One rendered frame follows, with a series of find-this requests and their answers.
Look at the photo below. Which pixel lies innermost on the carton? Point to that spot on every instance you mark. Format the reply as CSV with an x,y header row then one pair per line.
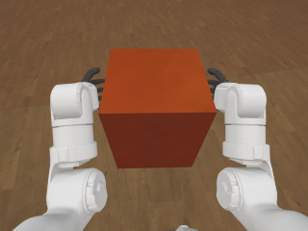
x,y
156,106

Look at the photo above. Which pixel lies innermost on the robot left hand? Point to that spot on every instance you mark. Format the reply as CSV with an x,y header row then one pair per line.
x,y
87,79

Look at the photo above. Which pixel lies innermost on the robot left forearm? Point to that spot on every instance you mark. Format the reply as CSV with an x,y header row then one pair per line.
x,y
71,107

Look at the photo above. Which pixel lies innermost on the robot right hand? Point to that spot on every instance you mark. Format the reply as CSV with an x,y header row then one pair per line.
x,y
214,83

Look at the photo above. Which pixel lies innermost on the robot right forearm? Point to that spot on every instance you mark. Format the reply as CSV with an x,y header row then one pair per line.
x,y
244,107

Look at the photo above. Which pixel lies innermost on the robot left upper arm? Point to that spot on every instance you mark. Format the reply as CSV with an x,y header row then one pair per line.
x,y
73,197

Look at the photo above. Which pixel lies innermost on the robot right upper arm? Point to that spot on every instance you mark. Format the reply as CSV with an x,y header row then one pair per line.
x,y
250,195

